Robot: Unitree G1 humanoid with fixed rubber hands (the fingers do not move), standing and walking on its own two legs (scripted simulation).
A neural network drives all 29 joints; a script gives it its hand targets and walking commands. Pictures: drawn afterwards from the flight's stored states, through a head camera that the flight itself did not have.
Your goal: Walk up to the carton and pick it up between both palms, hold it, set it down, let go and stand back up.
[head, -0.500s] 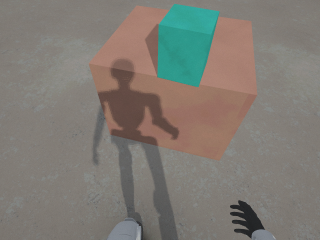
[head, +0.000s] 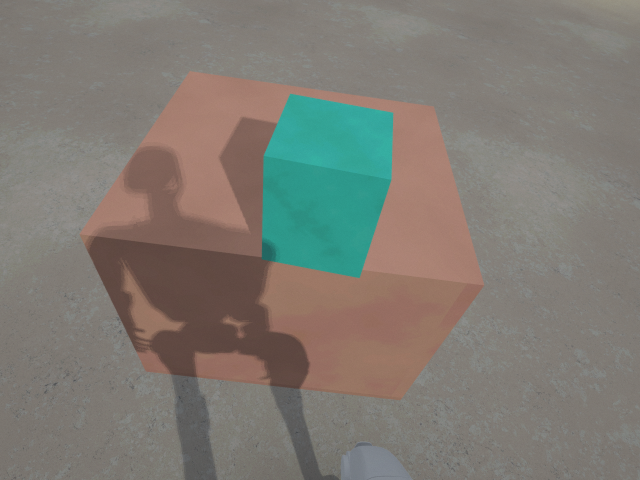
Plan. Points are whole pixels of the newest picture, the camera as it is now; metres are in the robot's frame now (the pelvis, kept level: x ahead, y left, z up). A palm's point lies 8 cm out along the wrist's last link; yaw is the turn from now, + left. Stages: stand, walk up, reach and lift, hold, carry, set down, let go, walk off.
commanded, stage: walk up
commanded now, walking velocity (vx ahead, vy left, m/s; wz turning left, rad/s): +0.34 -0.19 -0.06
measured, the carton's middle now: (325, 188) +0.63 -0.06 -0.01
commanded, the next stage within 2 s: none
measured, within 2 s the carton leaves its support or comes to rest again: neither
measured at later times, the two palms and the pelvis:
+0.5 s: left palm (199, 461) +0.19 +0.13 -0.12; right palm (508, 413) +0.24 -0.35 -0.15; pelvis +0.18 -0.11 +0.00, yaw +0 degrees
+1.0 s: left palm (210, 476) +0.17 +0.12 -0.14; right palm (499, 464) +0.17 -0.30 -0.15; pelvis +0.18 -0.10 +0.00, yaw +1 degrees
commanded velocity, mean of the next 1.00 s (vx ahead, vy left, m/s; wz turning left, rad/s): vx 0.11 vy -0.02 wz -0.01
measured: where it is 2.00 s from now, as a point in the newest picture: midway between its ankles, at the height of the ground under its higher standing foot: outside the picture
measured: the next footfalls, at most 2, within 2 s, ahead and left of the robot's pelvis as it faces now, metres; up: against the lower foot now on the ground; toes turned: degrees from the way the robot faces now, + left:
right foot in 0.20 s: +0.27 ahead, -0.16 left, +0.00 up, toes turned -9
left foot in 0.76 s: +0.21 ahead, +0.01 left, +0.00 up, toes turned +5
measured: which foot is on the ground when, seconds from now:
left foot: down 0.00-0.20, up 0.22-0.74, down 0.76-1.00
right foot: up 0.00-0.18, down 0.20-1.00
